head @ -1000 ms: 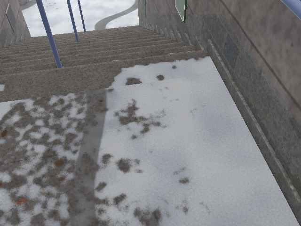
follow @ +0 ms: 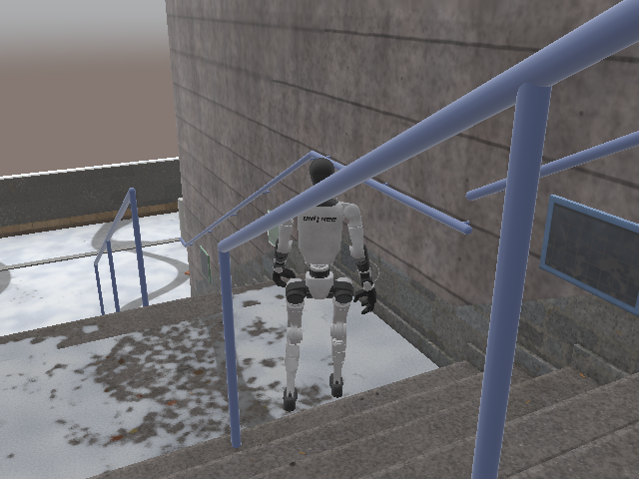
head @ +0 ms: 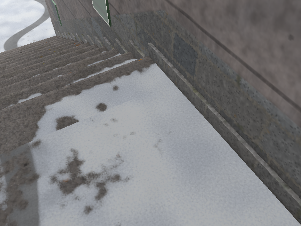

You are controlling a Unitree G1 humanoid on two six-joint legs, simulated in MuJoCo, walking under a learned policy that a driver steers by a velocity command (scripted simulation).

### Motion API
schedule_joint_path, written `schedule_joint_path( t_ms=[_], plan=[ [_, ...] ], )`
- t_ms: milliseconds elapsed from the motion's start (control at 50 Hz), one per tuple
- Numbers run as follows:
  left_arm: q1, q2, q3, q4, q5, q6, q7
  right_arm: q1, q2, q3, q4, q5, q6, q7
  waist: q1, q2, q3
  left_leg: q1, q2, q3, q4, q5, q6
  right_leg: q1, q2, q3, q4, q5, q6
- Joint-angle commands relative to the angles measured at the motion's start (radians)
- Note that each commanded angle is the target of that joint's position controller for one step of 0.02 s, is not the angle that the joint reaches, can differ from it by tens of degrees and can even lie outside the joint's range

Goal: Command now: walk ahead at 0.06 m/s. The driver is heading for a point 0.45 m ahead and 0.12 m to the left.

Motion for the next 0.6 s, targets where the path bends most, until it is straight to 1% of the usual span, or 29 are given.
schedule_joint_path(
  t_ms=[20, 40, 60, 80, 100, 120, 140, 160, 180, 200, 220, 260, 280, 300, 320, 340, 360, 380, 400, 420, 440, 460, 480, 500, 520, 540, 560, 580, 600],
  plan=[
    [-0.068, 0.143, 0.037, -0.055, 0.015, -0.001, 0.016, 0.063, -0.05, -0.02, -0.033, -0.014, 0.025, -0.025, -0.017, -0.147, -0.072, 0.057, 0.013, 0.004, -0.149, 0.078, -0.014, 0.022, -0.224, 0.235, -0.238, -0.205, -0.13],
    [-0.057, 0.132, 0.034, -0.043, 0.013, -0.004, 0.02, 0.098, -0.035, -0.02, -0.017, -0.016, 0.022, -0.022, -0.031, -0.143, -0.098, 0.118, 0.005, 0.015, -0.209, 0.148, -0.013, 0.015, -0.216, 0.206, -0.234, -0.244, -0.12],
    [-0.061, 0.131, 0.034, -0.038, 0.003, -0.006, 0.023, 0.121, -0.028, -0.021, -0.007, -0.017, 0.02, -0.016, -0.046, -0.142, -0.109, 0.173, -0.007, 0.035, -0.275, 0.244, -0.009, 0.003, -0.205, 0.18, -0.227, -0.314, -0.1],
    [-0.052, 0.139, 0.037, -0.031, -0.009, -0.007, 0.029, 0.095, -0.045, -0.027, -0.019, -0.025, 0.023, -0.013, -0.038, -0.145, -0.096, 0.187, -0.022, 0.053, -0.295, 0.281, -0.003, -0.01, -0.197, 0.168, -0.228, -0.391, -0.075],
    [-0.043, 0.148, 0.039, -0.026, -0.015, -0.008, 0.036, 0.064, -0.067, -0.033, -0.044, -0.038, 0.027, -0.01, -0.03, -0.143, -0.08, 0.178, -0.022, 0.052, -0.296, 0.278, 0.011, -0.017, -0.2, 0.171, -0.232, -0.453, -0.05],
    [-0.04, 0.161, 0.044, -0.022, -0.016, -0.007, 0.044, 0.033, -0.08, -0.034, -0.073, -0.04, 0.032, -0.008, -0.025, -0.143, -0.048, 0.14, -0.011, 0.035, -0.334, 0.276, 0.031, -0.008, -0.202, 0.174, -0.225, -0.479, -0.025],
    [-0.049, 0.163, 0.046, -0.019, -0.021, -0.002, 0.053, -0.004, -0.095, -0.038, -0.105, -0.046, 0.034, -0.01, -0.023, -0.127, 0.001, 0.077, 0.004, 0.007, -0.4, 0.272, 0.05, 0.018, -0.187, 0.152, -0.192, -0.453, -0.004],
    [-0.017, 0.168, 0.055, -0.021, -0.026, 0.001, 0.06, -0.038, -0.14, -0.054, -0.115, -0.032, 0.034, -0.013, 0.02, -0.042, 0.032, -0.028, 0.004, -0.044, -0.431, 0.204, 0.076, 0.084, -0.141, 0.081, -0.16, -0.408, 0.006],
    [0.013, 0.151, 0.055, -0.015, -0.023, 0.001, 0.068, -0.062, -0.149, -0.06, -0.129, -0.018, 0.028, -0.015, 0.033, 0.019, 0.029, -0.076, 0.015, -0.075, -0.458, 0.175, 0.094, 0.146, -0.125, 0.043, -0.084, -0.348, 0.011],
    [0.026, 0.151, 0.061, -0.014, -0.027, 0.003, 0.073, -0.071, -0.138, -0.061, -0.145, -0.018, 0.026, -0.014, 0.039, 0.059, 0.015, -0.089, 0.026, -0.106, -0.478, 0.176, 0.103, 0.173, -0.111, 0.012, -0.031, -0.297, 0.008],
    [0.04, 0.14, 0.062, -0.014, -0.021, 0.007, 0.072, -0.089, -0.15, -0.068, -0.159, -0.016, 0.024, -0.009, 0.048, 0.075, 0.008, -0.103, 0.04, -0.143, -0.5, 0.179, 0.117, 0.192, -0.095, -0.022, 0.018, -0.249, 0.009],
    [0.041, 0.135, 0.069, -0.02, -0.014, 0.009, 0.07, -0.098, -0.167, -0.078, -0.192, -0.014, 0.014, -0.001, 0.049, 0.116, 0.004, -0.083, 0.076, -0.235, -0.528, 0.265, 0.151, 0.167, -0.056, -0.074, 0.109, -0.176, 0.022],
    [0.031, 0.132, 0.07, -0.028, -0.012, 0.008, 0.067, -0.089, -0.178, -0.083, -0.202, -0.013, 0.012, 0.001, 0.041, 0.138, -0.001, -0.043, 0.092, -0.278, -0.53, 0.322, 0.173, 0.123, -0.042, -0.078, 0.14, -0.163, 0.028],
    [0.019, 0.136, 0.073, -0.03, -0.015, 0.007, 0.063, -0.063, -0.184, -0.089, -0.21, -0.006, 0.013, 0.001, 0.028, 0.144, -0.009, 0.005, 0.108, -0.317, -0.512, 0.394, 0.194, 0.074, -0.033, -0.073, 0.171, -0.135, 0.026],
    [0.017, 0.135, 0.073, -0.037, -0.016, 0.004, 0.058, -0.056, -0.185, -0.09, -0.222, -0.006, 0.013, -0.002, 0.023, 0.163, -0.03, 0.055, 0.118, -0.347, -0.488, 0.456, 0.209, 0.034, -0.032, -0.055, 0.19, -0.118, 0.019],
    [0.024, 0.151, 0.075, -0.043, -0.011, -0.002, 0.054, -0.034, -0.196, -0.098, -0.227, -0.008, 0.014, -0.011, 0.014, 0.158, -0.038, 0.067, 0.11, -0.365, -0.462, 0.516, 0.21, 0.03, -0.034, -0.045, 0.202, -0.104, 0.011],
    [0.043, 0.151, 0.077, -0.046, -0.008, -0.009, 0.049, -0.038, -0.199, -0.099, -0.237, -0.011, 0.016, -0.015, 0.028, 0.154, -0.058, 0.062, 0.095, -0.363, -0.434, 0.549, 0.208, 0.05, -0.034, -0.038, 0.192, -0.105, 0.006],
    [0.061, 0.151, 0.077, -0.047, -0.004, -0.011, 0.039, -0.061, -0.194, -0.099, -0.254, -0.01, 0.021, -0.016, 0.041, 0.126, -0.081, 0.03, 0.078, -0.352, -0.41, 0.554, 0.196, 0.101, -0.038, -0.034, 0.175, -0.066, 0.002],
    [0.088, 0.167, 0.084, -0.045, 0.001, -0.009, 0.035, -0.082, -0.193, -0.101, -0.277, -0.005, 0.026, -0.017, 0.056, 0.095, -0.103, -0.027, 0.044, -0.317, -0.376, 0.53, 0.169, 0.177, -0.057, -0.024, 0.148, -0.013, -0.002],
    [0.139, 0.184, 0.091, -0.036, 0.001, -0.005, 0.031, -0.099, -0.176, -0.098, -0.302, 0.003, 0.033, -0.013, 0.069, 0.013, -0.127, -0.13, -0.011, -0.25, -0.3, 0.468, 0.125, 0.295, -0.114, 0.012, 0.111, 0.021, -0.015],
    [0.232, 0.223, 0.101, -0.018, -0.002, 0.001, 0.035, -0.121, -0.131, -0.084, -0.337, 0.004, 0.035, -0.006, 0.106, -0.15, -0.163, -0.27, -0.094, -0.136, -0.118, 0.327, 0.063, 0.422, -0.259, 0.172, -0.003, 0.058, -0.091],
    [0.244, 0.251, 0.1, -0.023, 0.006, -0.002, 0.041, -0.118, -0.107, -0.074, -0.365, 0.001, 0.031, 0.003, 0.11, -0.333, -0.185, -0.384, -0.141, -0.054, 0.127, -0.076, 0.018, 0.479, -0.474, 0.426, -0.104, 0.224, -0.225],
    [0.226, 0.234, 0.086, -0.054, 0.01, -0.008, 0.051, -0.118, -0.151, -0.091, -0.363, 0.0, 0.026, 0.015, 0.1, -0.243, -0.18, -0.448, -0.082, -0.101, 0.359, -0.139, 0.0, 0.472, -0.548, 0.475, -0.097, 0.308, -0.293],
    [0.17, 0.235, 0.084, -0.076, 0.01, -0.01, 0.059, -0.122, -0.149, -0.093, -0.363, 0.01, 0.032, 0.019, 0.075, -0.158, -0.157, -0.45, -0.059, -0.111, 0.431, -0.082, -0.002, 0.425, -0.518, 0.389, -0.091, 0.329, -0.272],
    [0.095, 0.237, 0.086, -0.087, -0.009, -0.007, 0.064, -0.105, -0.13, -0.087, -0.361, 0.02, 0.046, 0.018, 0.036, -0.133, -0.116, -0.421, -0.02, -0.102, 0.368, 0.0, -0.001, 0.362, -0.462, 0.284, -0.106, 0.246, -0.217],
    [0.05, 0.247, 0.089, -0.091, -0.017, -0.002, 0.069, -0.107, -0.115, -0.08, -0.364, 0.016, 0.06, 0.015, 0.023, -0.142, -0.086, -0.382, 0.003, -0.08, 0.282, 0.071, 0.001, 0.305, -0.42, 0.205, -0.116, 0.192, -0.166],
    [0.027, 0.256, 0.091, -0.091, -0.014, 0.004, 0.075, -0.109, -0.104, -0.072, -0.367, 0.009, 0.073, 0.014, 0.026, -0.154, -0.069, -0.307, 0.002, -0.03, 0.209, 0.107, 0.0, 0.233, -0.372, 0.112, -0.119, 0.194, -0.134],
    [0.015, 0.265, 0.092, -0.096, -0.009, 0.012, 0.071, -0.112, -0.097, -0.068, -0.375, 0.015, 0.076, 0.021, 0.024, -0.161, -0.074, -0.218, -0.006, 0.009, 0.127, 0.139, 0.004, 0.186, -0.34, 0.043, -0.113, 0.177, -0.116],
    [0.016, 0.277, 0.095, -0.096, -0.012, 0.016, 0.07, -0.129, -0.09, -0.062, -0.39, 0.019, 0.074, 0.033, 0.031, -0.176, -0.083, -0.153, -0.008, 0.032, 0.029, 0.157, 0.014, 0.17, -0.328, -0.003, -0.106, 0.146, -0.106]
  ],
)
